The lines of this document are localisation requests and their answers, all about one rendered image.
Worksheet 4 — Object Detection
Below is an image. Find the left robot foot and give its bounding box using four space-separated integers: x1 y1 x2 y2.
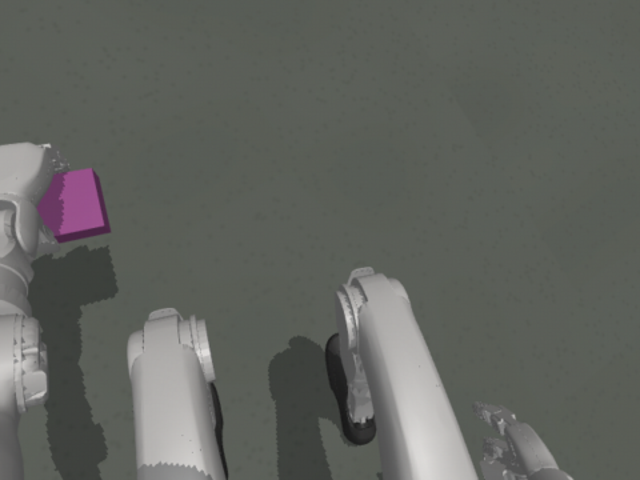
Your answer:
210 383 228 480

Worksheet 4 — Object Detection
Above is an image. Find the left robot hand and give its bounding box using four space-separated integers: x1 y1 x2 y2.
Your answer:
0 142 70 254

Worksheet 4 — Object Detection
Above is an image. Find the right robot hand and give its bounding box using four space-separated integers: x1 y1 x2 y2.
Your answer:
472 402 560 480

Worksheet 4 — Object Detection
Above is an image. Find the small box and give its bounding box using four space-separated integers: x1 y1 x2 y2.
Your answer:
36 168 111 243

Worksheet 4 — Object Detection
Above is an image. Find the right robot foot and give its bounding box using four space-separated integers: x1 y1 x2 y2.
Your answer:
325 333 376 445

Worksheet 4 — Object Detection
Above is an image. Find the left robot arm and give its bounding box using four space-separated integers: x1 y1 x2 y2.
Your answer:
0 193 49 480

